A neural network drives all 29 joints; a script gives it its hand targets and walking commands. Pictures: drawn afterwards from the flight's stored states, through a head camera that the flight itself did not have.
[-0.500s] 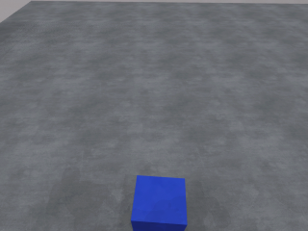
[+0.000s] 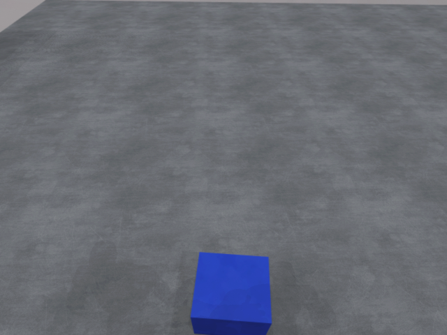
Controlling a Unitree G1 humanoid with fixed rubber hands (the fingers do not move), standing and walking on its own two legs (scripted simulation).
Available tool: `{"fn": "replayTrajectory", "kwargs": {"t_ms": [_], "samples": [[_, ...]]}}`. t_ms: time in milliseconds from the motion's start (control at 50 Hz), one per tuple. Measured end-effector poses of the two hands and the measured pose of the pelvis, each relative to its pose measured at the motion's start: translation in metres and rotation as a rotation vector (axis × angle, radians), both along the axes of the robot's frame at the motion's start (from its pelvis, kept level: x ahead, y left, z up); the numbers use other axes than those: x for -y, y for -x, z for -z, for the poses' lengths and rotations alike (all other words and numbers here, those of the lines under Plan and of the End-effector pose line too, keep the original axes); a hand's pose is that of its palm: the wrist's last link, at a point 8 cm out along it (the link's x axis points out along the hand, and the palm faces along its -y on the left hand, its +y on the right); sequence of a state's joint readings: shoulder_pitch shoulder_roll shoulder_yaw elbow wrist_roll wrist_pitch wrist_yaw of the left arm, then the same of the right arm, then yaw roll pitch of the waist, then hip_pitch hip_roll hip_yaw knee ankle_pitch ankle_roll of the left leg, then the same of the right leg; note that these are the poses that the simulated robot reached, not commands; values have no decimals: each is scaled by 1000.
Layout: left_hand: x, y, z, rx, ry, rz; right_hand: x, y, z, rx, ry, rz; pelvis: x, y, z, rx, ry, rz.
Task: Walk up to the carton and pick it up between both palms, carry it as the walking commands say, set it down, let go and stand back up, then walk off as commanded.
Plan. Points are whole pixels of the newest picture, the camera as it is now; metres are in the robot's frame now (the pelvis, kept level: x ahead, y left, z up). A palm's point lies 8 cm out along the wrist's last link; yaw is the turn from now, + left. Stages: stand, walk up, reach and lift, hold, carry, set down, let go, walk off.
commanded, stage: stand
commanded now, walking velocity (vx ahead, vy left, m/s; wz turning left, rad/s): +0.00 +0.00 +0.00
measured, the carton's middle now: (231, 295) +0.44 -0.04 -0.67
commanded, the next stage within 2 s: walk off in 0.18 s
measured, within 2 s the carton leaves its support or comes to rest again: neither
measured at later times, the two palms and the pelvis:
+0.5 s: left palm out of the picture +0.07 +0.30 -0.12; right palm out of the picture +0.09 -0.30 -0.11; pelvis +0.00 +0.00 +0.00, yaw -1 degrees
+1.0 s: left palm out of the picture +0.03 +0.15 -0.14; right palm out of the picture +0.06 -0.40 -0.13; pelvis +0.00 -0.11 -0.01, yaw -3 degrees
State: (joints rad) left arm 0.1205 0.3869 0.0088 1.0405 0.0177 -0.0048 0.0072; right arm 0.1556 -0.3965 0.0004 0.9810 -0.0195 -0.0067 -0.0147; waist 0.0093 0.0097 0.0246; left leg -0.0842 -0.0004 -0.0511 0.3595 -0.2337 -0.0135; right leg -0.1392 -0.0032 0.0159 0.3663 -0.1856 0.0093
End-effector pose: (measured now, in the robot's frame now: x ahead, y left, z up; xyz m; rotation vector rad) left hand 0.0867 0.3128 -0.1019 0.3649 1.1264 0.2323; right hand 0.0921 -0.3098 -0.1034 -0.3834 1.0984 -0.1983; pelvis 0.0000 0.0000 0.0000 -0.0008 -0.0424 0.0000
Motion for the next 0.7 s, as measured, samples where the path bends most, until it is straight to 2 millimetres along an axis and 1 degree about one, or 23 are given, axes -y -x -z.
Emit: {"fn": "replayTrajectory", "kwargs": {"t_ms": [400,440,520,560,600,640,700], "samples": [[-2,0,0,-11,-1,-3,2,2,0,-13,1,6,0,1,-1,-1,-1,2],[1,6,4,-41,5,-12,-2,3,1,-19,-7,9,0,0,-1,-4,1,6],[11,25,17,-129,24,-25,-6,9,5,-28,-21,22,5,1,1,-15,2,15],[18,35,23,-167,31,-27,-2,14,7,-36,-18,39,9,1,3,-21,-1,20],[25,43,26,-197,34,-26,7,21,10,-48,-11,61,16,2,6,-26,-2,26],[35,48,28,-220,35,-24,18,28,14,-60,-5,84,25,1,7,-32,0,33],[55,49,27,-227,36,-19,41,39,20,-86,-1,113,43,1,10,-39,3,45]]}}
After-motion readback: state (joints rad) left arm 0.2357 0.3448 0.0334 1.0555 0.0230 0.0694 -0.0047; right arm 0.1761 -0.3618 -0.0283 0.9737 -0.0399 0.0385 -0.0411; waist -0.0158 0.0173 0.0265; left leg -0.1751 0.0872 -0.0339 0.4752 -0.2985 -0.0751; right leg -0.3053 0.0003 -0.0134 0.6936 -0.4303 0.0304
